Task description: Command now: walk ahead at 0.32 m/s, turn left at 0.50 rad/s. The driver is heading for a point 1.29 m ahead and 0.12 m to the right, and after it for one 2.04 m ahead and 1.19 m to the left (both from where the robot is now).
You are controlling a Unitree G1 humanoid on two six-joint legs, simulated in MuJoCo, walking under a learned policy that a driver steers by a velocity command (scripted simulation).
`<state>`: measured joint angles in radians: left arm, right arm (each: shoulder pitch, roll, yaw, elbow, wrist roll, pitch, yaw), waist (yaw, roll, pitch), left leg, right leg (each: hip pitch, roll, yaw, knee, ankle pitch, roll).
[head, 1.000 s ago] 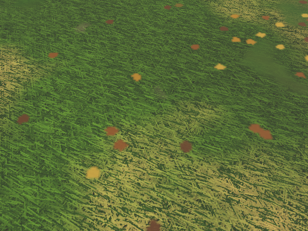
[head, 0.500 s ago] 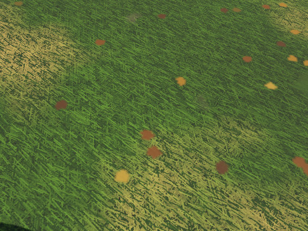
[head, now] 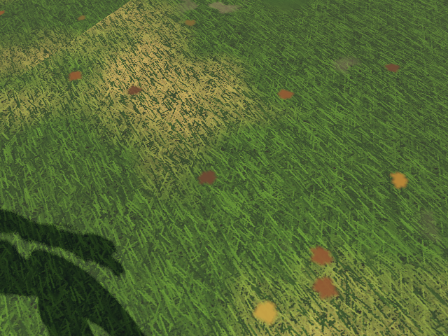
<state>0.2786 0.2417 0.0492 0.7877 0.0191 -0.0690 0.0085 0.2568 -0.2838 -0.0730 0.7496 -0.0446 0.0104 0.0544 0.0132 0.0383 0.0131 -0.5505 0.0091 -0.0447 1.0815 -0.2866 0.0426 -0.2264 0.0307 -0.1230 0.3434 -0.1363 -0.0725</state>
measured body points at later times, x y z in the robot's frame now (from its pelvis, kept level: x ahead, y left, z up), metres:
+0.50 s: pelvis +0.10 +0.06 +0.00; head +0.12 +0.08 +0.45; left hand +0.13 +0.31 -0.15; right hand +0.23 -0.16 -0.12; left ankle +0.12 +0.13 -0.74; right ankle +0.11 -0.08 -0.71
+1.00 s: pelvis +0.15 +0.05 -0.01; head +0.17 +0.06 +0.44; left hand +0.15 +0.29 -0.16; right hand +0.19 -0.18 -0.16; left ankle +0.12 +0.13 -0.74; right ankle +0.12 -0.06 -0.74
